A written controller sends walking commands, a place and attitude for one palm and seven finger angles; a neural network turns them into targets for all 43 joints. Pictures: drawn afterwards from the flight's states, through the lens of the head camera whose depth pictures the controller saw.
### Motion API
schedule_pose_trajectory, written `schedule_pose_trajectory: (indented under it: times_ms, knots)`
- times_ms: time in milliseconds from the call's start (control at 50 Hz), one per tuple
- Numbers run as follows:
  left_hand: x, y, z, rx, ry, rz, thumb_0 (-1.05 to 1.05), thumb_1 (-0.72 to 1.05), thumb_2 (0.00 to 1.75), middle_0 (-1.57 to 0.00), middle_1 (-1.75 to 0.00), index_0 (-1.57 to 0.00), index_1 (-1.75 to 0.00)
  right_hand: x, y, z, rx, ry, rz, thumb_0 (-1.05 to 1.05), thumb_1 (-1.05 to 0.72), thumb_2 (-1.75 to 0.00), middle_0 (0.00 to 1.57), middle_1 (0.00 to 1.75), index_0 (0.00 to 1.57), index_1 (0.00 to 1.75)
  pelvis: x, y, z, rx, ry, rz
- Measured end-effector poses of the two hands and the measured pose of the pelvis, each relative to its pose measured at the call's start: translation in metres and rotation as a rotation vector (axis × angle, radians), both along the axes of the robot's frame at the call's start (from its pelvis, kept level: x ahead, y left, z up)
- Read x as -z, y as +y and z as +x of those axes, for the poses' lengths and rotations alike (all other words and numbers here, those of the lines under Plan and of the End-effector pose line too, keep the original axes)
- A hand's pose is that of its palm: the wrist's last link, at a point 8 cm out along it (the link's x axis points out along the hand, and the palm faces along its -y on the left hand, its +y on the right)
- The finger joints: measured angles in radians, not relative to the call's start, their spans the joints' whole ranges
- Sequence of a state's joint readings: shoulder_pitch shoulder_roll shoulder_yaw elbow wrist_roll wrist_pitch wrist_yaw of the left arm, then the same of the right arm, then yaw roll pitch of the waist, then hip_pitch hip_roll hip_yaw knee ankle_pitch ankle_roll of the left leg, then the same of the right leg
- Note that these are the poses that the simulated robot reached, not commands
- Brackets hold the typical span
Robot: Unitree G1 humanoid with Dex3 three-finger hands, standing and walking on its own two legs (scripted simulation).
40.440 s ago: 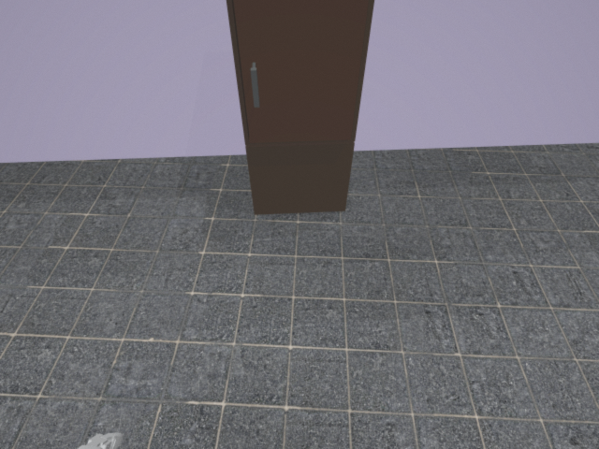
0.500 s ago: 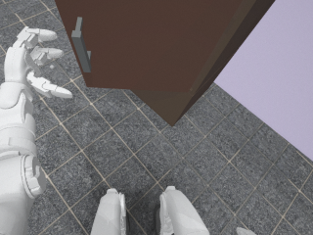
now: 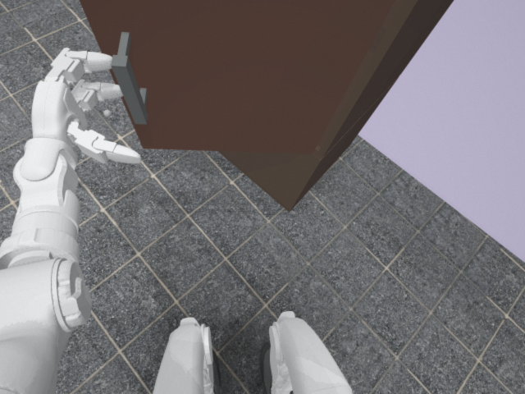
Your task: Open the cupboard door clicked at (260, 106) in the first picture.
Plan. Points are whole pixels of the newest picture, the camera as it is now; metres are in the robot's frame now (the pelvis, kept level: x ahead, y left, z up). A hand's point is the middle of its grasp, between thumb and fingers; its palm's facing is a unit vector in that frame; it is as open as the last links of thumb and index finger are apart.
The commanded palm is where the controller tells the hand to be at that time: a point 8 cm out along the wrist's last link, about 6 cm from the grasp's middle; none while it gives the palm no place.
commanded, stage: slide the fingers in behind the handle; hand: left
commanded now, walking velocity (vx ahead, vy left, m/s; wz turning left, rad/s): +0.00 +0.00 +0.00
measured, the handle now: (133, 82) +0.57 +0.16 +0.03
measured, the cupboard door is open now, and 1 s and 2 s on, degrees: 43 43 44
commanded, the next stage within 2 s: close the thumb around the handle in 1.30 s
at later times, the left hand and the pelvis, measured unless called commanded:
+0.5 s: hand (133, 113) +0.51 +0.15 +0.04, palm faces -0.04 -1.00 -0.03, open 14.0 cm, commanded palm +0.49 +0.20 +0.04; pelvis +0.00 -0.01 +0.00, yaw +1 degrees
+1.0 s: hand (146, 115) +0.51 +0.14 +0.04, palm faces -0.03 -1.00 -0.02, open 14.1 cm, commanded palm +0.48 +0.17 +0.04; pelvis +0.00 -0.01 +0.00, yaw +1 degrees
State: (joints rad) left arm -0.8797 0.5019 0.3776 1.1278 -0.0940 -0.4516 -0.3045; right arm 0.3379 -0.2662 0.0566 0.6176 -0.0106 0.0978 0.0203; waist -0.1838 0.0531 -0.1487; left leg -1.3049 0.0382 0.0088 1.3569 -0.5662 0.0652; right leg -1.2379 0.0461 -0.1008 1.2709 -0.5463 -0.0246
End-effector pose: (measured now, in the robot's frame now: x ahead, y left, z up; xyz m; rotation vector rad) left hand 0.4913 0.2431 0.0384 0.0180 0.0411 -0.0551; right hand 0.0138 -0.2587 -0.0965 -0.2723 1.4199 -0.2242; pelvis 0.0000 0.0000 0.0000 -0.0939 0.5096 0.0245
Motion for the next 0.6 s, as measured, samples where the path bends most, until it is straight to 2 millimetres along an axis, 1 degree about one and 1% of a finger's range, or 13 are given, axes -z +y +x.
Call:
schedule_pose_trajectory:
  times_ms: [80, 200, 340, 600]
  knots:
    - [0.003, -0.006, 0.002, -0.005, 0.008, 0.004, -0.01, -0.50, 0.30, -0.30, -1.20, -0.30, -1.20, 0.001, -0.003, 0.000, 0.000, -0.001, -0.002, 0.00, -0.91, -0.90, 0.20, 0.30, 0.20, 0.30, 0.001, -0.002, 0.000, -0.001, 0.002, 0.002]
    - [0.001, -0.017, 0.004, -0.002, -0.012, 0.004, -0.01, -0.50, 0.30, -0.30, -1.20, -0.30, -1.20, 0.003, -0.006, 0.003, -0.001, -0.005, 0.001, 0.00, -0.91, -0.90, 0.20, 0.30, 0.20, 0.30, 0.001, -0.005, 0.000, -0.001, 0.004, 0.007]
    - [0.001, -0.028, 0.001, -0.004, 0.003, 0.007, -0.01, -0.50, 0.30, -0.30, -1.20, -0.31, -1.20, 0.004, -0.008, 0.009, -0.004, -0.021, 0.016, 0.00, -0.91, -0.90, 0.20, 0.30, 0.20, 0.30, -0.001, -0.008, 0.002, 0.001, 0.000, 0.015]
    - [0.000, -0.038, -0.003, -0.008, -0.009, 0.007, -0.01, -0.50, 0.30, -0.30, -1.20, -0.31, -1.20, 0.006, -0.011, 0.018, -0.012, -0.045, 0.029, 0.00, -0.91, -0.90, 0.20, 0.30, 0.20, 0.30, -0.001, -0.013, 0.003, -0.002, -0.006, 0.023]
